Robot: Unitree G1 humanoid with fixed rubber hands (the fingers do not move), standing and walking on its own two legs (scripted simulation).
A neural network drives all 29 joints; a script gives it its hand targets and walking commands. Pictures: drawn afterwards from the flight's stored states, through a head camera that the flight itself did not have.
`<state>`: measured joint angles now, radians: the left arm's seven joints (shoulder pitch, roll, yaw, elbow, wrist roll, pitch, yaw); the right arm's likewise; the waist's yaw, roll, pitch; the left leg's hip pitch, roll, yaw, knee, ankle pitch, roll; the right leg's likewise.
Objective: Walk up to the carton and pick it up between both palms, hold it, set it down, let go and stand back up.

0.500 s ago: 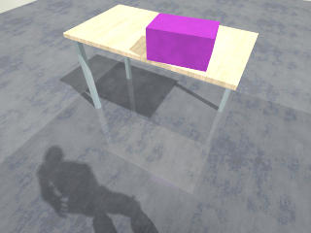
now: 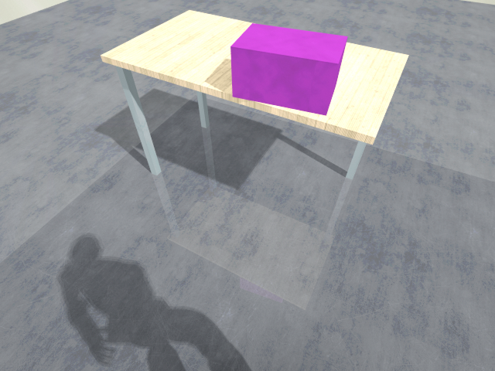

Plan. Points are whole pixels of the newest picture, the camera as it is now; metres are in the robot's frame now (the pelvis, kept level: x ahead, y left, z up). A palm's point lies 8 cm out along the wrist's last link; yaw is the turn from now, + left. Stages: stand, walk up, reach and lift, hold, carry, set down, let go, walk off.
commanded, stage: stand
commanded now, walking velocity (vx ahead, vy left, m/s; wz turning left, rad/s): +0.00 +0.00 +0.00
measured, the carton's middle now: (288, 67) +0.99 -0.12 +0.01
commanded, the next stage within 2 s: none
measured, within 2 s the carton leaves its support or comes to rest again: neither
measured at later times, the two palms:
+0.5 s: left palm out of the picture -0.01 +0.20 -0.15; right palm out of the picture -0.02 -0.21 -0.15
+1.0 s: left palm out of the picture -0.01 +0.20 -0.15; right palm out of the picture -0.01 -0.20 -0.15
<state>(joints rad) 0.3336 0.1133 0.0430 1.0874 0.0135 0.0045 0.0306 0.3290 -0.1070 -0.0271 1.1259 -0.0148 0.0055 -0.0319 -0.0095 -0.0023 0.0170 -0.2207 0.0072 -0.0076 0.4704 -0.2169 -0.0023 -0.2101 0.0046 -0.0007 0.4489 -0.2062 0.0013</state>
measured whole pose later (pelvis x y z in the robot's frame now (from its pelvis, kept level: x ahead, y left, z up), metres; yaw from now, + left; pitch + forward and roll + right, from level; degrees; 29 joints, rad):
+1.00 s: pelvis +0.02 +0.00 +0.00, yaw +0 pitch -2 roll +0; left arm 0.32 0.10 0.03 1.13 0.02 0.00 0.04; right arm 0.32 -0.09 -0.02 1.15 -0.01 -0.01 -0.04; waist 0.00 0.00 0.03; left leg -0.18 0.00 -0.01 0.44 -0.22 0.00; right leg -0.18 0.00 0.00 0.43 -0.22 0.00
